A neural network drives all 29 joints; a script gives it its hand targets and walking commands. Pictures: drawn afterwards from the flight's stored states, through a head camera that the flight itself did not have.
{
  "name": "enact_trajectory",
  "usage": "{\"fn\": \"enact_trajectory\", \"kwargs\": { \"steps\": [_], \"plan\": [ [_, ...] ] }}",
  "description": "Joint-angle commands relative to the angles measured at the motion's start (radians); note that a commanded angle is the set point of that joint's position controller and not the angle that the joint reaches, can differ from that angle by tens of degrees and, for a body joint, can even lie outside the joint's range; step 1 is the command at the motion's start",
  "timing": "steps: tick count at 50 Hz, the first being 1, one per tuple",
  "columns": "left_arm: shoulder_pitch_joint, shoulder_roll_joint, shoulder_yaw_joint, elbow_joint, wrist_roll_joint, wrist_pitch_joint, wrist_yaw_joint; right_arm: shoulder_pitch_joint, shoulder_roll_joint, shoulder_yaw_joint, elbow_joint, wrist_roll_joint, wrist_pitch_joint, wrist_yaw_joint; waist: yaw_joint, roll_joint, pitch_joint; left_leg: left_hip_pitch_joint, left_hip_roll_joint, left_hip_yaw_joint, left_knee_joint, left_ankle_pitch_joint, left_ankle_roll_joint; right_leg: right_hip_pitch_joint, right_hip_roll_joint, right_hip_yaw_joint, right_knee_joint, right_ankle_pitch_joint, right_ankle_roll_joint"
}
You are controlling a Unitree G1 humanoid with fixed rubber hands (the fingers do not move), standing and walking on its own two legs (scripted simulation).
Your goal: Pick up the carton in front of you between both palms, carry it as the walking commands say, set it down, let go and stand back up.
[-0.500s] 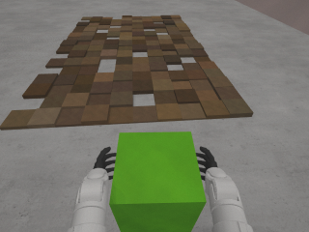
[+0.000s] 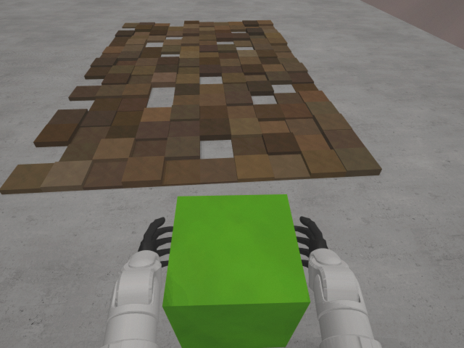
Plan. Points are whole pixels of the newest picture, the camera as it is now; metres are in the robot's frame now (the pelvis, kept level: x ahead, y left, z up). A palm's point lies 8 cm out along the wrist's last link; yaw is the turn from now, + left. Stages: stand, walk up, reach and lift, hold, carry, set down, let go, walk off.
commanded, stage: reach and lift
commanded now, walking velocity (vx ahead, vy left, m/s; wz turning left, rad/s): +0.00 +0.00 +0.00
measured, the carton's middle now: (233, 274) +0.30 +0.00 -0.05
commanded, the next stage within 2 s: hold in 0.28 s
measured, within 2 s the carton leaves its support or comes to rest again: neither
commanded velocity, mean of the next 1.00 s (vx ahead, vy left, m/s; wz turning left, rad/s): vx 0.00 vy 0.00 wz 0.00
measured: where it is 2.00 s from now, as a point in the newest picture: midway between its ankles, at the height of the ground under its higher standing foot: outside the picture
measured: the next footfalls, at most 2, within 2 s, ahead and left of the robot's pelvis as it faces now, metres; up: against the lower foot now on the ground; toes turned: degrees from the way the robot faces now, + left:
none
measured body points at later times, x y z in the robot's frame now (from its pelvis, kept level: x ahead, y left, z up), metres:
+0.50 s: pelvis +0.00 +0.00 +0.00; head -0.05 +0.00 +0.45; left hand +0.30 +0.15 +0.05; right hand +0.30 -0.15 +0.04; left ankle +0.01 +0.13 -0.74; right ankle +0.01 -0.13 -0.74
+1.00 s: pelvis -0.01 +0.00 +0.00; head -0.05 +0.00 +0.45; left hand +0.30 +0.15 +0.05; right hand +0.30 -0.15 +0.04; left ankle +0.01 +0.13 -0.74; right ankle +0.01 -0.13 -0.74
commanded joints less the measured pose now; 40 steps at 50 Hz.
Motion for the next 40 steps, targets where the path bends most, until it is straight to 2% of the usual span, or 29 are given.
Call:
{"fn": "enact_trajectory", "kwargs": {
  "steps": [1,13,19,25,32,40],
  "plan": [
    [-0.450,-0.944,-0.550,-0.029,-0.252,-0.021,-0.251,-0.457,0.952,0.543,-0.035,0.249,-0.023,0.245,-0.001,0.000,-0.260,0.086,-0.072,0.077,-0.048,0.227,-0.003,0.082,0.065,-0.071,-0.053,0.237,0.009],
    [-0.431,-0.940,-0.567,-0.073,-0.265,0.008,-0.247,-0.444,0.938,0.558,-0.084,0.262,0.005,0.247,0.000,0.004,-0.233,0.104,-0.071,0.072,-0.063,0.236,-0.006,0.092,0.070,-0.071,-0.066,0.230,0.009],
    [-0.435,-0.942,-0.634,-0.166,-0.308,0.047,-0.241,-0.446,0.937,0.625,-0.179,0.302,0.044,0.241,-0.005,0.005,-0.273,0.146,-0.070,0.064,-0.072,0.291,-0.009,0.131,0.070,-0.067,-0.077,0.286,0.010],
    [-0.431,-0.897,-0.555,-0.099,-0.260,0.084,-0.240,-0.449,0.889,0.549,-0.116,0.260,0.080,0.242,-0.002,0.001,-0.132,0.092,-0.066,0.078,-0.103,0.118,-0.003,0.084,0.063,-0.076,-0.105,0.117,0.005],
    [-0.523,-0.933,-0.565,-0.095,-0.272,0.071,-0.252,-0.538,0.926,0.560,-0.110,0.272,0.068,0.253,-0.002,0.003,-0.188,0.097,-0.064,0.080,-0.085,0.099,0.000,0.086,0.062,-0.079,-0.091,0.100,0.004],
    [-0.541,-0.930,-0.551,-0.066,-0.262,0.067,-0.254,-0.554,0.927,0.546,-0.079,0.261,0.065,0.252,-0.003,0.001,-0.187,0.091,-0.063,0.083,-0.085,0.073,0.001,0.081,0.059,-0.080,-0.091,0.075,0.003]
  ]
}}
